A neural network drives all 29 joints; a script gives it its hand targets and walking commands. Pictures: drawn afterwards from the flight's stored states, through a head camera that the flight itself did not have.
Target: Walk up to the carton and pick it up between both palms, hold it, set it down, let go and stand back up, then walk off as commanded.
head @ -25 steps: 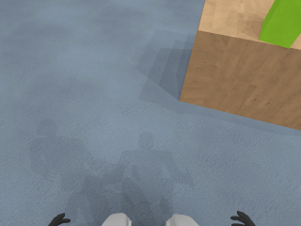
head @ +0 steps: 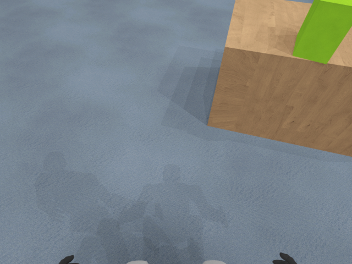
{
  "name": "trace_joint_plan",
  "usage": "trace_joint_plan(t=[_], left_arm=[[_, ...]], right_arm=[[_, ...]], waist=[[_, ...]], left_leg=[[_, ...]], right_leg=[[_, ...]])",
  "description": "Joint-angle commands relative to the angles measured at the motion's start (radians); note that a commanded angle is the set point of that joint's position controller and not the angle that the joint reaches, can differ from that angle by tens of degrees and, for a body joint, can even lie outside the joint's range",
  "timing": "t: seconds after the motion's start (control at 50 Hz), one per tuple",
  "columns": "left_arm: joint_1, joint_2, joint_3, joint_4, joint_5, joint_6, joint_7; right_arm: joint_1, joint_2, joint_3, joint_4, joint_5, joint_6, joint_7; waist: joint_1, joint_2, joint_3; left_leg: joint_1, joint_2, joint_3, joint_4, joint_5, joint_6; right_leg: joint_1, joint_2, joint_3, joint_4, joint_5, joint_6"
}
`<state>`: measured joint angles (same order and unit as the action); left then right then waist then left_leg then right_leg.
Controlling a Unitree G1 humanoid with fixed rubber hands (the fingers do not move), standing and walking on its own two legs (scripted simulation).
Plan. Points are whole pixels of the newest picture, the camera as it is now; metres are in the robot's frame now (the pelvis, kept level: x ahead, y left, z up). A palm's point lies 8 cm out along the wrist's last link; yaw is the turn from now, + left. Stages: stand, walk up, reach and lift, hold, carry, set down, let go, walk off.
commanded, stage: stand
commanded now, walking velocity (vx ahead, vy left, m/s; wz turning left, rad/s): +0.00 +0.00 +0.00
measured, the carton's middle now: (324, 24) +1.14 -0.72 +0.02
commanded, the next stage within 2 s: none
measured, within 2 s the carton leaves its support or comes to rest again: neither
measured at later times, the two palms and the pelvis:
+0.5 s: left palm out of the picture +0.07 +0.27 -0.11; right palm out of the picture +0.08 -0.27 -0.10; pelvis -0.01 +0.00 +0.02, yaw +0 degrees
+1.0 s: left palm out of the picture +0.06 +0.26 -0.10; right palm out of the picture +0.08 -0.29 -0.09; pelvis -0.01 -0.01 +0.03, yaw +0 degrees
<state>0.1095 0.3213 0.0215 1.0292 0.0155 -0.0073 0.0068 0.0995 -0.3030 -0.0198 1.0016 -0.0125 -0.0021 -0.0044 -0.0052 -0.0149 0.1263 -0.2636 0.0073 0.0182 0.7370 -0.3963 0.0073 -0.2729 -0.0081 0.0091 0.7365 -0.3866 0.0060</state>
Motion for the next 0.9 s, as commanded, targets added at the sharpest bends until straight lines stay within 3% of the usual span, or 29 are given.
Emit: trace_joint_plan(t=[0.0,0.04,0.06,0.08,0.1,0.14,0.16,0.18,0.24,0.26,0.28,0.3,0.34,0.36,0.4,0.42,0.44,0.46,0.48,0.5,0.52,0.54,0.58,0.6,0.66,0.76,0.8,0.84,0.88], left_arm=[[-0.061,0.214,0.045,-0.063,-0.012,-0.027,0.012],[-0.021,0.191,0.039,-0.059,-0.013,-0.028,0.007],[-0.052,0.201,0.043,-0.049,-0.006,-0.034,0.006],[-0.061,0.217,0.040,-0.044,-0.006,-0.033,0.005],[-0.068,0.236,0.045,-0.039,-0.002,-0.037,0.005],[-0.044,0.201,0.030,-0.019,-0.001,-0.031,0.009],[-0.071,0.230,0.043,-0.034,-0.005,-0.036,0.011],[-0.068,0.202,0.032,-0.016,-0.004,-0.033,0.012],[-0.094,0.193,0.031,-0.029,-0.008,-0.032,0.015],[-0.033,0.187,0.025,-0.013,-0.006,-0.033,0.011],[-0.083,0.182,0.025,-0.009,-0.009,-0.031,0.008],[-0.045,0.191,0.020,0.003,-0.011,-0.029,0.007],[-0.084,0.204,0.036,-0.005,-0.011,-0.032,0.003],[-0.075,0.220,0.031,-0.001,-0.009,-0.026,0.005],[-0.087,0.210,0.035,0.013,-0.005,-0.030,0.004],[-0.077,0.233,0.039,0.025,0.001,-0.020,0.009],[-0.109,0.204,0.029,0.012,0.004,-0.027,0.011],[-0.099,0.225,0.026,-0.004,-0.006,-0.030,0.004],[-0.058,0.179,0.026,0.016,-0.010,-0.035,-0.001],[-0.063,0.187,0.019,0.031,-0.015,-0.034,0.000],[-0.076,0.197,0.030,0.026,-0.008,-0.035,0.005],[-0.082,0.185,0.028,0.033,-0.009,-0.033,0.010],[-0.058,0.173,0.018,0.046,-0.002,-0.030,0.007],[-0.067,0.194,0.024,0.031,-0.009,-0.029,0.009],[-0.066,0.198,0.028,0.036,-0.002,-0.041,0.005],[-0.096,0.213,0.027,0.039,-0.004,-0.033,0.006],[-0.033,0.228,0.030,0.035,-0.009,-0.042,0.009],[-0.108,0.207,0.024,0.035,-0.010,-0.041,0.005],[-0.081,0.194,0.023,0.043,0.001,-0.043,0.006]], right_arm=[[-0.066,-0.240,-0.052,-0.053,-0.012,-0.033,-0.009],[-0.054,-0.259,-0.054,-0.051,0.004,-0.042,-0.012],[-0.065,-0.227,-0.042,-0.038,0.005,-0.038,-0.015],[-0.086,-0.257,-0.051,-0.041,-0.003,-0.035,-0.014],[-0.089,-0.223,-0.043,-0.048,0.003,-0.028,-0.014],[-0.075,-0.233,-0.046,-0.016,-0.001,-0.033,-0.017],[-0.079,-0.219,-0.037,-0.024,0.012,-0.032,-0.016],[-0.069,-0.229,-0.041,-0.010,0.008,-0.031,-0.015],[-0.096,-0.215,-0.031,-0.005,-0.005,-0.027,-0.009],[-0.076,-0.264,-0.049,0.014,0.001,-0.031,-0.013],[-0.073,-0.238,-0.041,0.008,0.007,-0.034,-0.006],[-0.059,-0.252,-0.038,0.013,0.000,-0.034,-0.006],[-0.093,-0.223,-0.033,0.010,0.004,-0.034,-0.006],[-0.100,-0.224,-0.034,0.009,0.009,-0.030,-0.003],[-0.109,-0.214,-0.028,0.026,0.004,-0.033,-0.005],[-0.101,-0.236,-0.042,0.019,-0.001,-0.029,-0.009],[-0.077,-0.234,-0.038,0.028,-0.002,-0.032,-0.011],[-0.086,-0.228,-0.040,0.022,0.008,-0.038,-0.008],[-0.101,-0.245,-0.039,0.026,-0.002,-0.035,-0.010],[-0.083,-0.248,-0.044,0.027,0.013,-0.027,-0.005],[-0.063,-0.207,-0.036,0.040,0.005,-0.032,-0.007],[-0.104,-0.232,-0.042,0.041,-0.002,-0.031,-0.012],[-0.068,-0.246,-0.044,0.042,0.003,-0.034,-0.005],[-0.104,-0.204,-0.033,0.022,0.007,-0.036,-0.007],[-0.071,-0.229,-0.038,0.037,-0.002,-0.032,-0.001],[-0.103,-0.194,-0.030,0.031,0.008,-0.029,-0.001],[-0.097,-0.212,-0.038,0.027,0.008,-0.030,0.004],[-0.115,-0.211,-0.026,0.038,0.009,-0.037,-0.002],[-0.095,-0.240,-0.042,0.052,0.006,-0.029,-0.008]], waist=[[0.001,0.068,-0.158],[0.024,0.043,-0.176],[0.011,-0.012,-0.190],[0.006,0.058,-0.175],[0.001,0.077,-0.186],[0.008,0.015,-0.149],[0.009,0.020,-0.184],[0.012,-0.033,-0.167],[0.010,0.008,-0.130],[0.036,0.034,-0.177],[-0.001,0.023,-0.184],[0.009,0.061,-0.160],[0.022,0.036,-0.128],[0.000,0.005,-0.138],[0.016,0.028,-0.131],[0.009,-0.028,-0.124],[-0.005,0.026,-0.098],[0.003,-0.014,-0.149],[0.026,0.029,-0.142],[0.011,0.038,-0.151],[0.010,-0.047,-0.143],[0.022,-0.009,-0.113],[0.008,0.031,-0.135],[0.010,-0.005,-0.160],[0.010,0.035,-0.160],[0.004,-0.010,-0.167],[0.013,0.055,-0.206],[0.001,0.003,-0.169],[0.015,-0.022,-0.156]], left_leg=[[0.027,0.095,-0.154,-0.257,0.220,0.067],[0.037,0.098,-0.142,-0.249,0.243,0.063],[0.077,0.111,-0.150,-0.263,0.302,0.059],[0.082,0.115,-0.142,-0.272,0.279,0.057],[0.091,0.106,-0.137,-0.268,0.293,0.047],[0.054,0.108,-0.133,-0.282,0.285,0.055],[0.077,0.101,-0.135,-0.292,0.288,0.049],[0.097,0.100,-0.129,-0.297,0.263,0.046],[0.086,0.093,-0.121,-0.314,0.245,0.042],[0.137,0.100,-0.110,-0.315,0.268,0.046],[0.124,0.099,-0.108,-0.326,0.284,0.035],[0.114,0.096,-0.094,-0.346,0.230,0.028],[0.074,0.119,-0.135,-0.398,0.193,0.041],[0.106,0.103,-0.134,-0.391,0.200,0.037],[0.091,0.109,-0.135,-0.404,0.210,0.036],[0.126,0.099,-0.126,-0.397,0.212,0.028],[0.117,0.091,-0.098,-0.385,0.240,0.022],[0.141,0.106,-0.112,-0.397,0.238,0.027],[0.135,0.109,-0.110,-0.397,0.223,0.035],[0.145,0.100,-0.116,-0.401,0.241,0.026],[0.147,0.105,-0.125,-0.420,0.251,0.024],[0.121,0.115,-0.125,-0.424,0.260,0.040],[0.156,0.107,-0.108,-0.402,0.266,0.030],[0.143,0.110,-0.116,-0.410,0.264,0.034],[0.167,0.109,-0.104,-0.410,0.282,0.034],[0.155,0.113,-0.104,-0.423,0.290,0.025],[0.188,0.104,-0.096,-0.426,0.290,0.017],[0.190,0.117,-0.100,-0.419,0.345,0.017],[0.189,0.120,-0.106,-0.445,0.278,0.026]], right_leg=[[0.034,-0.085,0.094,-0.195,0.231,-0.065],[0.059,-0.088,0.095,-0.206,0.280,-0.067],[0.064,-0.084,0.101,-0.209,0.298,-0.066],[0.033,-0.077,0.097,-0.212,0.279,-0.060],[0.058,-0.086,0.102,-0.229,0.285,-0.061],[0.098,-0.103,0.100,-0.258,0.334,-0.067],[0.101,-0.104,0.108,-0.262,0.302,-0.072],[0.059,-0.112,0.134,-0.284,0.297,-0.078],[0.061,-0.104,0.120,-0.312,0.271,-0.072],[0.086,-0.107,0.109,-0.310,0.305,-0.064],[0.095,-0.099,0.096,-0.315,0.338,-0.040],[0.086,-0.104,0.110,-0.322,0.316,-0.043],[0.093,-0.088,0.101,-0.331,0.213,-0.047],[0.094,-0.081,0.093,-0.344,0.231,-0.038],[0.112,-0.103,0.111,-0.366,0.232,-0.039],[0.082,-0.093,0.112,-0.381,0.219,-0.042],[0.076,-0.110,0.121,-0.385,0.242,-0.044],[0.098,-0.111,0.118,-0.387,0.243,-0.045],[0.112,-0.107,0.113,-0.401,0.261,-0.046],[0.102,-0.109,0.118,-0.395,0.263,-0.038],[0.123,-0.096,0.095,-0.392,0.244,-0.035],[0.108,-0.111,0.113,-0.391,0.293,-0.048],[0.123,-0.109,0.096,-0.398,0.288,-0.040],[0.136,-0.112,0.098,-0.413,0.280,-0.038],[0.117,-0.116,0.125,-0.408,0.286,-0.040],[0.135,-0.116,0.112,-0.415,0.316,-0.046],[0.165,-0.116,0.109,-0.417,0.358,-0.029],[0.120,-0.115,0.093,-0.414,0.365,-0.029],[0.130,-0.109,0.094,-0.422,0.306,-0.033]])
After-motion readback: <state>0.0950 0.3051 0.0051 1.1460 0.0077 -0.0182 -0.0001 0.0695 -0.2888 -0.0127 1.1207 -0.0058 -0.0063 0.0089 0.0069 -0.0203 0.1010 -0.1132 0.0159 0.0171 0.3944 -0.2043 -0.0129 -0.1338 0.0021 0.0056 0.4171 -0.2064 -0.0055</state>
